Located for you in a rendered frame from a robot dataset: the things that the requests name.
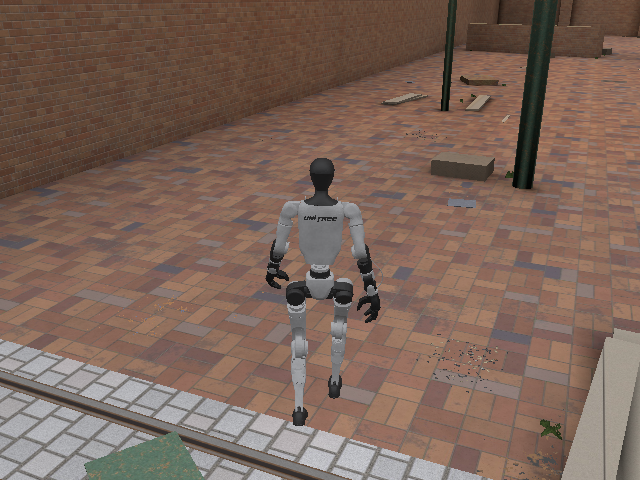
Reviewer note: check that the right robot foot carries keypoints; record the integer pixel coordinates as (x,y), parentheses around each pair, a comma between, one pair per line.
(334,390)

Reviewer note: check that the robot right forearm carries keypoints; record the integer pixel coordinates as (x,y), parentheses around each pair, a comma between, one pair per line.
(367,274)

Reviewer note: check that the left robot upper arm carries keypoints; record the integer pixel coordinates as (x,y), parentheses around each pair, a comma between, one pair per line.
(289,210)

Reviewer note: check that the left robot shin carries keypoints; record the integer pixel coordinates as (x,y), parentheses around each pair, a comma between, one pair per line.
(298,372)

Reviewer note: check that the right robot upper arm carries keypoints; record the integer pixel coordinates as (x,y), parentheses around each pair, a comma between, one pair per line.
(352,212)

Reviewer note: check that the right robot hand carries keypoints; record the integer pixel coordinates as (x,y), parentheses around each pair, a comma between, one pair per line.
(374,308)

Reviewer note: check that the left robot hand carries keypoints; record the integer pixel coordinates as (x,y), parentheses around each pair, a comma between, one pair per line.
(280,274)

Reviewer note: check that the robot left forearm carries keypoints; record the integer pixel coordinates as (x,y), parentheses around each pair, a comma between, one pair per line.
(274,260)

